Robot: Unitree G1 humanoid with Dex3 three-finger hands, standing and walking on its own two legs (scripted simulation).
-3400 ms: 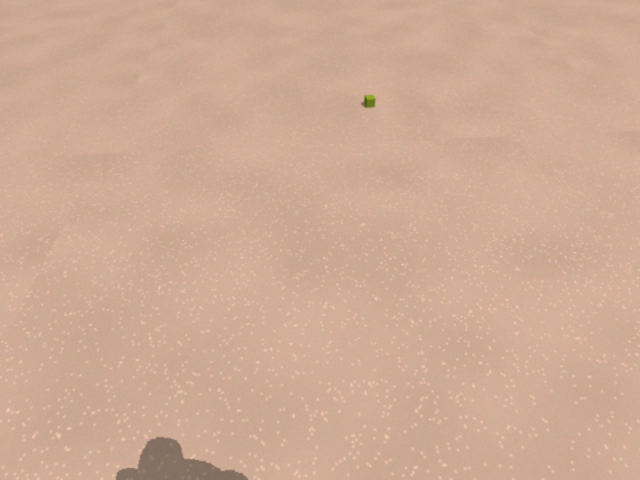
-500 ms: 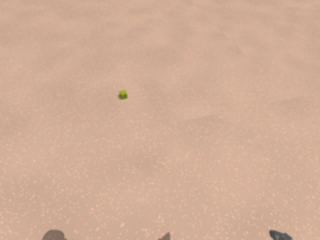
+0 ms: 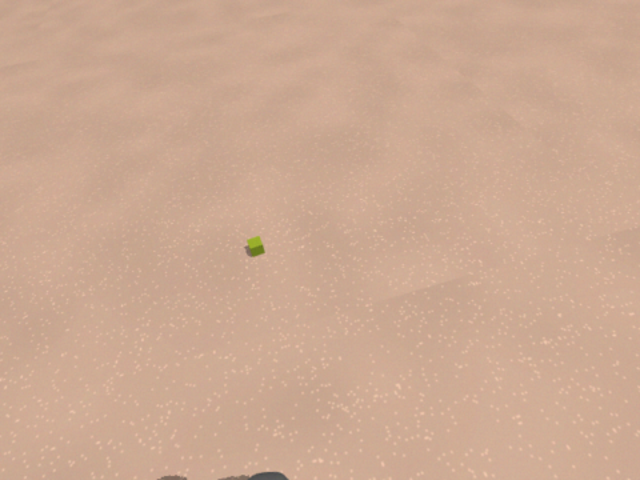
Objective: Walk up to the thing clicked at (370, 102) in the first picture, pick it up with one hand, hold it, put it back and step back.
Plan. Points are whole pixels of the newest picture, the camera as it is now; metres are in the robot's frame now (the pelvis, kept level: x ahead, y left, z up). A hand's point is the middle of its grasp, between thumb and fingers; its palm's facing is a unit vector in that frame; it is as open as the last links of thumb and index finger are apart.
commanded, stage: walk up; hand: left
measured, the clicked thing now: (255, 246) +1.11 +0.37 -0.75
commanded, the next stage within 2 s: none
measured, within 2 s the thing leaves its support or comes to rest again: neither
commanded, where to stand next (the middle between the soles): +0.73 +0.08 m, yaw -2 degrees
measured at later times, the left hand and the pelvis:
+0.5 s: hand (139, 404) +0.27 +0.33 -0.15, palm faces -0.06 -0.94 -0.33, open 7.4 cm; pelvis +0.22 +0.06 +0.00, yaw +0 degrees
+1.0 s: hand (178, 296) +0.46 +0.30 -0.12, palm faces -0.02 -0.91 -0.40, open 7.4 cm; pelvis +0.40 +0.03 +0.00, yaw +0 degrees
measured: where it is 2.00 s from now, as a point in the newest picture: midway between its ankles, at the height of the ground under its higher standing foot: (325, 338)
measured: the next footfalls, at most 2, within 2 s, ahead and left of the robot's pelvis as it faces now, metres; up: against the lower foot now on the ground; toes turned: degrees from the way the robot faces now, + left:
left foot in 0.26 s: +0.27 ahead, +0.16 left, +0.00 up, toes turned +7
right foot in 0.70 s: +0.47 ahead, -0.09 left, +0.00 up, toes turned -5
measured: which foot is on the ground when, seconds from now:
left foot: up 0.00-0.24, down 0.26-0.72, up 0.74-1.00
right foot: down 0.00-0.28, up 0.30-0.68, down 0.70-1.00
